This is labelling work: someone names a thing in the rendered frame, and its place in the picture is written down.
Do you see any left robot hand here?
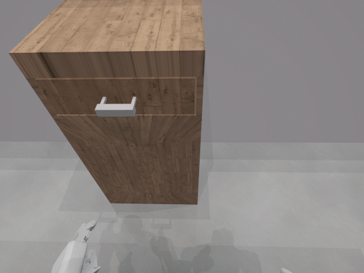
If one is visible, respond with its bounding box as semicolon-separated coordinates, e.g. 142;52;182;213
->
51;220;100;273

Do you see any handle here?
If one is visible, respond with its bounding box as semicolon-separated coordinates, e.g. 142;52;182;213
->
95;97;137;117

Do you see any drawer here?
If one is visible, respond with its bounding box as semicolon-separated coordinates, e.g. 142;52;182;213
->
35;77;195;114

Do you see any cabinet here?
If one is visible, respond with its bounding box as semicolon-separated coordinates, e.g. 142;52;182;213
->
9;0;205;205

